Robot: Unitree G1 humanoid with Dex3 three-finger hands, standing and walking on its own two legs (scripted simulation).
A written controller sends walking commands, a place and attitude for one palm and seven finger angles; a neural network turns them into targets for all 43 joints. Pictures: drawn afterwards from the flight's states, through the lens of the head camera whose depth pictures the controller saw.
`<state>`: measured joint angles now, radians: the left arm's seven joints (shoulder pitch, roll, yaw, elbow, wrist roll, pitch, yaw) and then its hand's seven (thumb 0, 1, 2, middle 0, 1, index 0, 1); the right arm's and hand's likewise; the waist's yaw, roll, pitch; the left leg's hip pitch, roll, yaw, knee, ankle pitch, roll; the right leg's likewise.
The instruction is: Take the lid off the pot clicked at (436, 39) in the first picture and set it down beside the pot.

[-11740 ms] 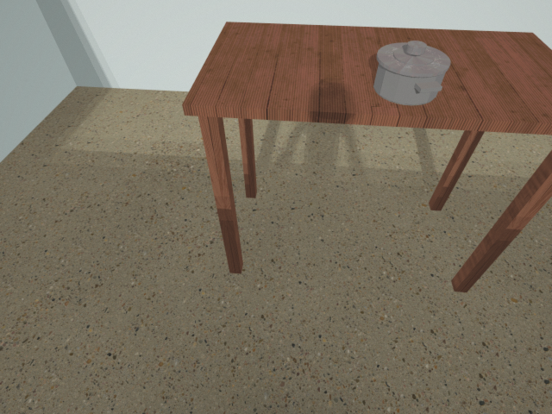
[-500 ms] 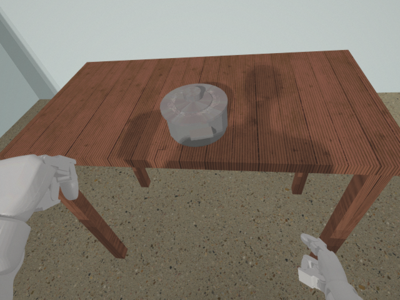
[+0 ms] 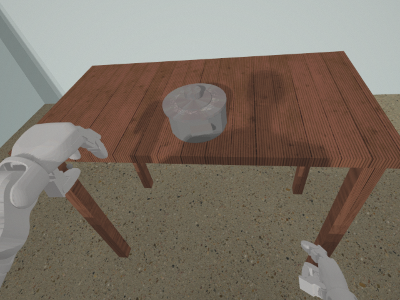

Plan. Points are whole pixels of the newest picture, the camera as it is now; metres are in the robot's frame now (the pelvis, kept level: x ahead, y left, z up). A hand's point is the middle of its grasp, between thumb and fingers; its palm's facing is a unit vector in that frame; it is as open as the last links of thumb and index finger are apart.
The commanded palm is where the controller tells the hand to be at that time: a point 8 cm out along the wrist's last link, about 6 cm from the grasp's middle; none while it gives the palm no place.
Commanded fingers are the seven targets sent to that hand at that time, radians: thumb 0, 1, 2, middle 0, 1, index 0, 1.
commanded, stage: reach forward and open the fingers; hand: left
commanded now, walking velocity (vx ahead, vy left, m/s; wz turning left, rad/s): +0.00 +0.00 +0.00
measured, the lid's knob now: (192, 92) +0.56 +0.09 +0.15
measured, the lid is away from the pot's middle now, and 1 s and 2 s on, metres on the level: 0.00 0.00 0.00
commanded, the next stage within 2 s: move the open hand above the knob in 0.30 s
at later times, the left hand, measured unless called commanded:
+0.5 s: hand (85, 139) +0.31 +0.23 +0.22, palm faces -0.02 -0.01 -1.00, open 9.8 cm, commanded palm +0.28 +0.23 +0.28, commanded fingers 0.00 -0.37 1.69 -0.88 -0.08 -0.88 -0.08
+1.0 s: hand (131, 113) +0.39 +0.18 +0.22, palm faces -0.09 -0.03 -1.00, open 9.9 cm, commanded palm +0.36 +0.18 +0.28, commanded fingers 0.00 -0.37 1.69 -0.88 -0.08 -0.88 -0.08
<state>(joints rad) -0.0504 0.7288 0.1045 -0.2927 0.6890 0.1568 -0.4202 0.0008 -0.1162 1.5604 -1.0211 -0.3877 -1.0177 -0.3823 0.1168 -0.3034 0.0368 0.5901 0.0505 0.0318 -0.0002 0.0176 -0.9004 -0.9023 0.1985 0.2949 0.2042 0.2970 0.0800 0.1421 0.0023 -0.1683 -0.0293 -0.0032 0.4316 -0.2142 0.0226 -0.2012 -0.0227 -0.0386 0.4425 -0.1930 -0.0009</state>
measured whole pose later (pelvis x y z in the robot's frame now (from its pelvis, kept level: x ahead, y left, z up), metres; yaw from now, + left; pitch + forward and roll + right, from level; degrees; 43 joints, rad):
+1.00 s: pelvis +0.00 +0.00 +0.00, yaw +0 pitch -1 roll +1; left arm -0.69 0.56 -0.19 0.19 0.82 0.28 -0.48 0.00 -0.36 1.69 -0.90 -0.09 -0.89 -0.08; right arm 0.12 -0.30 0.04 0.62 0.07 0.07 0.02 0.02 -0.90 -0.90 0.20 0.29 0.20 0.30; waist 0.04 0.12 -0.02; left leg -0.22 -0.05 0.01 0.46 -0.22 0.03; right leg -0.29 -0.04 -0.02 0.52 -0.23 0.00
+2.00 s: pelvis +0.04 +0.01 +0.00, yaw -1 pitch +6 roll +1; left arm -1.32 0.33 -0.34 0.99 0.89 0.32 -0.42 0.00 -0.36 1.69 -0.89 -0.09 -0.89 -0.08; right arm 0.25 -0.28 0.04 0.73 0.05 0.06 -0.01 0.01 -0.90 -0.90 0.20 0.29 0.20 0.30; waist -0.07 0.07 -0.06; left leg -0.27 -0.06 0.03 0.39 -0.23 0.05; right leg -0.34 -0.05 0.00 0.46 -0.23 0.02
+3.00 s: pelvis +0.05 +0.02 +0.00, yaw -1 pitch +8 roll +1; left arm -1.34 0.31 -0.32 1.06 0.88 0.37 -0.45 0.00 -0.36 1.69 -0.89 -0.09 -0.89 -0.08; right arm 0.25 -0.27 0.04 0.74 0.05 0.09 -0.01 0.01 -0.90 -0.90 0.20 0.29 0.20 0.30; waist -0.07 0.07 -0.08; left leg -0.28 -0.06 0.03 0.38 -0.24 0.06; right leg -0.35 -0.05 0.00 0.45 -0.24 0.03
